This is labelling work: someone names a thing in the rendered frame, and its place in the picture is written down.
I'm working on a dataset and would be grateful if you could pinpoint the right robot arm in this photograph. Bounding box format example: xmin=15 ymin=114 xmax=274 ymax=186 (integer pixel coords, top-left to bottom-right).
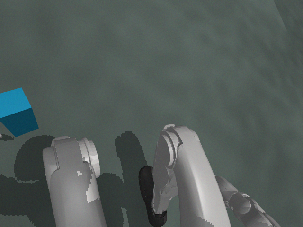
xmin=228 ymin=192 xmax=281 ymax=227

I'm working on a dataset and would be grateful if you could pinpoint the carton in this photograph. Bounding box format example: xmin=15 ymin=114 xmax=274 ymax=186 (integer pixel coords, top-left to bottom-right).
xmin=0 ymin=88 xmax=38 ymax=137

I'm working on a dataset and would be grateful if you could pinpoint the right robot foot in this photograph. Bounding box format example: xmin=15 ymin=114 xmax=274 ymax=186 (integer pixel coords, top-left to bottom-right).
xmin=139 ymin=166 xmax=167 ymax=227

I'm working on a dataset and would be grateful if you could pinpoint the right robot hand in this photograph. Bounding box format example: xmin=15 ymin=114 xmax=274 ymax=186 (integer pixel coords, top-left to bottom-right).
xmin=215 ymin=176 xmax=239 ymax=208

